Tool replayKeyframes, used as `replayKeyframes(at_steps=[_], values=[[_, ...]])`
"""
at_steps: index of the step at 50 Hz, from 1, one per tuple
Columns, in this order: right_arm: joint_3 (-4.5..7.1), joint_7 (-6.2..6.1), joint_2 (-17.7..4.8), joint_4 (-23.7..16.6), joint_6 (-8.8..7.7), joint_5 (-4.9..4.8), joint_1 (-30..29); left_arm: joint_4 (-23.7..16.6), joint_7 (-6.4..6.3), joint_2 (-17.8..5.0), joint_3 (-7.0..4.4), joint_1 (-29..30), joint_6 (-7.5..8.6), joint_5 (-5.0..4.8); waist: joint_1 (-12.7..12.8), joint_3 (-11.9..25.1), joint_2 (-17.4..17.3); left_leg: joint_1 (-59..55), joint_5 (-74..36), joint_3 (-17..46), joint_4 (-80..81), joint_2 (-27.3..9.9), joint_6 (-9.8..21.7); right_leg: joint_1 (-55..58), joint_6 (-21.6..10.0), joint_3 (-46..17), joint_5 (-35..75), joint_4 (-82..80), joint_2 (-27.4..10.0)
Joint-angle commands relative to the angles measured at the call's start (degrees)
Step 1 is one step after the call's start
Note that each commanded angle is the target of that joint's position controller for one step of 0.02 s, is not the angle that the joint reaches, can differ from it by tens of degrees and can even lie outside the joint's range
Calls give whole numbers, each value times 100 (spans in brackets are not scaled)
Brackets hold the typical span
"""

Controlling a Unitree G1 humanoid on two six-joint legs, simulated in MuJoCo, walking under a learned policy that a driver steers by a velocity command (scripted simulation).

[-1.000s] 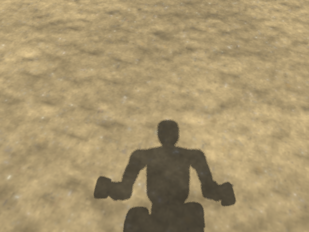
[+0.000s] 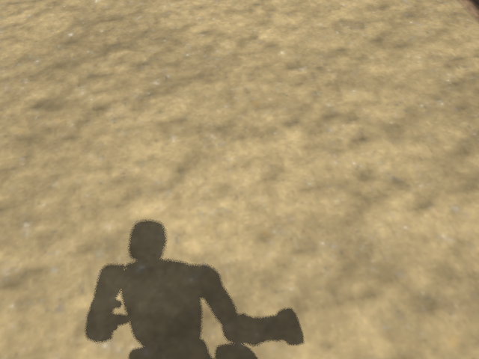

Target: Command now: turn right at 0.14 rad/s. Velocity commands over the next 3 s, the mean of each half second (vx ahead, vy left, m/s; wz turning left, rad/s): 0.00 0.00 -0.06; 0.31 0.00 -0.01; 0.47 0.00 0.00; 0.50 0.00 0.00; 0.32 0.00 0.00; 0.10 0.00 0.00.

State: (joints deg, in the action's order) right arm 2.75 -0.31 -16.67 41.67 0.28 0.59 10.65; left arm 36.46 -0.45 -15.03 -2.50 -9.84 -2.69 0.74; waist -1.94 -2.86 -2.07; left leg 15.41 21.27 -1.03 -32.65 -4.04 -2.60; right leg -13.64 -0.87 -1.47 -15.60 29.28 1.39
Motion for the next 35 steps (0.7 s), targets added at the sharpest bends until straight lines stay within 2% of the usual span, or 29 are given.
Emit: replayKeyframes(at_steps=[1, 3, 4, 5, 6, 8, 11, 24, 25, 26, 27, 28, 29, 30, 31, 33, 34, 35], values=[[76, -34, -496, -431, -100, 32, -245, -379, 23, -632, -121, 362, 232, 102, 43, 638, 1182, 230, -8, 97, 22, 8, -109, 553, -896, -1331, 1346, -923, -1240], [78, -63, -575, -359, -64, 73, -169, -310, 20, -703, -123, 397, 299, 37, 38, 495, 1180, -93, -1034, 198, 529, -34, -133, 400, -607, -1126, 1246, -846, -1006], [57, -48, -582, -341, -72, 70, -84, -256, 20, -663, -99, 313, 303, 43, 21, 517, 1069, -355, -1445, 206, 662, -72, -119, 298, -497, -1045, 1117, -812, -892], [71, -30, -680, -260, -84, 45, 47, -240, 21, -590, -77, 211, 290, 49, 71, 486, 855, -418, -1419, 155, 627, -71, -67, 212, -397, -943, 801, -852, -770], [80, -12, -684, -194, -94, 24, 56, -223, 26, -559, -54, 190, 276, 56, 83, 369, 635, -376, -1303, 115, 631, -46, -17, 185, -335, -890, 613, -842, -697], [60, -12, -596, -131, -105, 41, -5, -179, 34, -589, -55, 201, 280, 43, 102, 256, 431, -357, -1372, 134, 722, -42, -37, 192, -331, -855, 719, -761, -644], [48, -46, -564, -15, -138, 30, 99, -124, 17, -575, -58, 201, 270, 24, 88, 330, 330, -425, -1514, 136, 783, -61, -86, 305, -345, -791, 1178, -664, -592], [34, -187, -597, 369, -110, -3, 249, 410, -11, -501, -86, 81, 274, -13, 70, 387, 286, -597, -1599, 85, 791, -72, -101, 360, -282, -576, 1518, -588, -413], [24, -196, -554, 433, -98, -6, 331, 495, -27, -509, -94, -14, 264, -22, 75, 494, 350, -621, -1160, -36, 726, 21, -95, 398, -307, -555, 924, -654, -374], [27, -207, -534, 468, -89, -34, 339, 549, -47, -607, -132, -78, 240, -55, 120, 424, 456, -445, -487, -222, 500, 184, -64, 355, -406, -633, -130, -759, -368], [27, -215, -508, 451, -98, -70, 272, 590, -57, -766, -187, -202, 219, -88, 222, 225, 634, -78, 96, -378, 149, 329, -7, 241, -582, -922, -1486, -1001, -508], [16, -220, -449, 368, -134, -99, 111, 632, -58, -902, -225, -369, 225, -104, 348, -60, 890, 426, 394, -421, -279, 415, 58, 142, -826, -1488, -2585, -1381, -851], [9, -212, -409, 254, -199, -144, -74, 678, -54, -1034, -259, -512, 263, -125, 441, -366, 1119, 872, 541, -340, -631, 410, 167, 60, -1093, -2109, -3141, -1729, -1242], [11, -187, -406, 156, -288, -195, -226, 727, -59, -1075, -272, -623, 334, -145, 494, -571, 1270, 1189, 699, -71, -1004, 273, 315, -3, -1298, -2618, -3166, -1939, -1555], [34, -140, -447, 98, -381, -243, -260, 764, -63, -1041, -267, -663, 418, -149, 481, -619, 1348, 1530, 912, 160, -1318, 122, 464, 172, -1417, -2867, -2905, -1993, -1765], [42, -4, -483, 89, -541, -288, -184, 750, -59, -938, -247, -547, 518, -207, 383, -455, 1177, 1712, 1092, 321, -1107, -81, 709, 602, -1388, -2717, -2185, -1900, -1869], [37, 57, -460, 166, -596, -280, -34, 704, -54, -942, -245, -338, 515, -241, 252, -324, 1020, 1269, 733, 219, -585, -63, 776, 515, -1241, -2314, -1750, -1803, -1697], [43, 100, -415, 364, -631, -247, 340, 634, -42, -972, -246, -26, 487, -271, 12, -129, 888, 287, -72, -53, 74, 125, 777, 69, -1048, -1735, -1234, -1626, -1375]])
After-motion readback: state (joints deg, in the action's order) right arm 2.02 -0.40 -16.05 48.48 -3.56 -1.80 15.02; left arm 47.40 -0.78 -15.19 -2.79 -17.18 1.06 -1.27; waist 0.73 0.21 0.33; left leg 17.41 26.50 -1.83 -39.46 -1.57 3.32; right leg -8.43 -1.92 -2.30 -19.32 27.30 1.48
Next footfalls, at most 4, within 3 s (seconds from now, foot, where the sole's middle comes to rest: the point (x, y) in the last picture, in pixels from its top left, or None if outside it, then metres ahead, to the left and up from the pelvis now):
1.24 right None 0.47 -0.07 -0.77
1.74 left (193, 268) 0.75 0.18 -0.77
2.28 right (261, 188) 1.05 -0.05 -0.77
2.64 left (190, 196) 1.03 0.19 -0.77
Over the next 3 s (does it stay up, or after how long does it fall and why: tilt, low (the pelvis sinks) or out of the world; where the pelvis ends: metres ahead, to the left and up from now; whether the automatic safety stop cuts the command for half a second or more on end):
stays up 1.01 0.06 0.00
